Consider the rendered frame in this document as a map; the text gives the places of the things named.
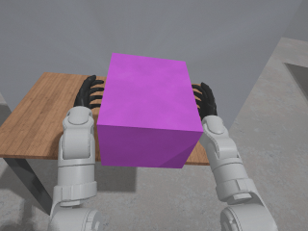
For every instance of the table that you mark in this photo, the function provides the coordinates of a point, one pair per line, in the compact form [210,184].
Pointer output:
[34,128]

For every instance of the robot left upper arm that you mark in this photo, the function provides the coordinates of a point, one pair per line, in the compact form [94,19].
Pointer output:
[77,219]

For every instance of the left robot hand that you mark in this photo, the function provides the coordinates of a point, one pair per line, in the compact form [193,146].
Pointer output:
[84,97]

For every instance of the right robot forearm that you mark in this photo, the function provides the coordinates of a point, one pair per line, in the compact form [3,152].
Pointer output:
[233,184]

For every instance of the left robot forearm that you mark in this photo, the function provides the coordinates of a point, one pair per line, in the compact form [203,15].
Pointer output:
[76,159]

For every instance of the carton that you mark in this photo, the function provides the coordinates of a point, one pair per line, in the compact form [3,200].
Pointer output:
[148,115]

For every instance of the right robot hand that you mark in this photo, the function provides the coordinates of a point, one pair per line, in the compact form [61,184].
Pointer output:
[207,105]

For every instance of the robot right upper arm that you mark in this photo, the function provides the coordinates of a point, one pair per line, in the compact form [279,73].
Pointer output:
[246,217]

